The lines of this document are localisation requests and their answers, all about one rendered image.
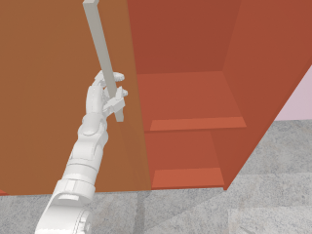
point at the robot left hand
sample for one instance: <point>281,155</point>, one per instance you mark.
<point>98,99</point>

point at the handle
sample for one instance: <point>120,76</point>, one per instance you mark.
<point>92,15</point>

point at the robot left upper arm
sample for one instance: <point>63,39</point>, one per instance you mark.
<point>63,219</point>

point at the wardrobe door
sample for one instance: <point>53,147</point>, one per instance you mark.
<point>48,61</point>

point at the robot left forearm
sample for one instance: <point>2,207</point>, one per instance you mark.
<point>77,185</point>

